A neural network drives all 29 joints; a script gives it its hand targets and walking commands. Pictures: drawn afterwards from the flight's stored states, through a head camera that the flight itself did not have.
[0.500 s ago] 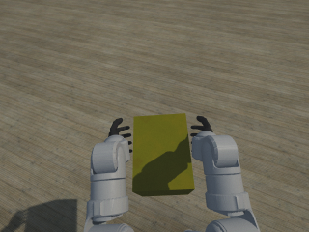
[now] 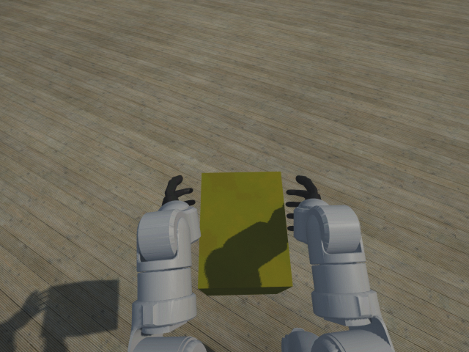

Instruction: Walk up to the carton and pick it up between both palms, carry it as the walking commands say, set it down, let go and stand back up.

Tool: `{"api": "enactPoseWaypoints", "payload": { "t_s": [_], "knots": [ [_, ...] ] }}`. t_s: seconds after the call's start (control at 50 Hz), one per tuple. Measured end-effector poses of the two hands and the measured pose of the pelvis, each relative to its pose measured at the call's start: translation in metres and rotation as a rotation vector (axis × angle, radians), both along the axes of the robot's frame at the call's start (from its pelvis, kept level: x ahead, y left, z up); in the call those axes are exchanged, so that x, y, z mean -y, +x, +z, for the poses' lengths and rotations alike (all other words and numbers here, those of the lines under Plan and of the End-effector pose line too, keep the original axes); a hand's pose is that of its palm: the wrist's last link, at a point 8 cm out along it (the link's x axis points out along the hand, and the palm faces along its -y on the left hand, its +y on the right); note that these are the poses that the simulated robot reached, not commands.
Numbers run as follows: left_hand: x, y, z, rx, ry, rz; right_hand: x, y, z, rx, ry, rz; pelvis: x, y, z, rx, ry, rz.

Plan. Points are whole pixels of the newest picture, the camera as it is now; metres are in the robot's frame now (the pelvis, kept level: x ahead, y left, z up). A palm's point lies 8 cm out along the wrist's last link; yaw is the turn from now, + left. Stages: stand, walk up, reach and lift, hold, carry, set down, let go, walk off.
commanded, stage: carry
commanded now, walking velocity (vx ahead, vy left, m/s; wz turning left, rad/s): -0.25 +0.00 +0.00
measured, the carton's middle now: (241, 237) +0.34 +0.02 -0.03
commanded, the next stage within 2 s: none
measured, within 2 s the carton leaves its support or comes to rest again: neither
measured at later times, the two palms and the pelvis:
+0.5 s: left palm (174, 317) +0.17 +0.11 +0.07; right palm (345, 326) +0.16 -0.11 +0.08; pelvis -0.16 +0.01 -0.01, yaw -2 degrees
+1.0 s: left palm out of the picture -0.06 +0.15 +0.07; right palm out of the picture -0.08 -0.07 +0.09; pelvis -0.39 +0.05 +0.00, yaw +0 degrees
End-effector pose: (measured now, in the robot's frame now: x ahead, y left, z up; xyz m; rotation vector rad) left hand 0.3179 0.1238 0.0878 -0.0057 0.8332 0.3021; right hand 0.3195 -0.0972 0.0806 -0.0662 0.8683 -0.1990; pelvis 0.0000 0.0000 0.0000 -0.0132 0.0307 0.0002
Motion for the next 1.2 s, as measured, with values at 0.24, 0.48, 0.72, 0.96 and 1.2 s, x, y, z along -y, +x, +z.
{"api": "enactPoseWaypoints", "payload": {
  "t_s": [0.24,0.48,0.72,0.96,1.2],
  "knots": [
    [0.033,-0.051,-0.012,-0.002,0.021,-0.023,0.033,-0.059,-0.021,-0.008,0.038,-0.039,0.02,-0.066,-0.002,-0.018,0.027,0.02],
    [0.017,-0.134,-0.017,0.049,-0.04,-0.122,0.017,-0.155,-0.004,0.046,-0.021,-0.144,-0.013,-0.157,-0.006,-0.003,0.026,-0.037],
    [0.003,-0.259,0.004,0.007,0.035,0.032,0.003,-0.257,-0.009,-0.006,0.043,0.03,0.003,-0.258,-0.001,0.014,0.044,-0.01],
    [-0.012,-0.349,-0.002,0.077,-0.08,-0.117,-0.013,-0.376,0.014,0.064,-0.06,-0.135,-0.042,-0.37,-0.008,0.002,0.052,0.017],
    [-0.078,-0.474,0.006,0.036,-0.034,0.114,-0.08,-0.454,0.01,0.006,-0.018,0.079,-0.049,-0.469,0.005,-0.023,-0.035,0.005]
  ]
}}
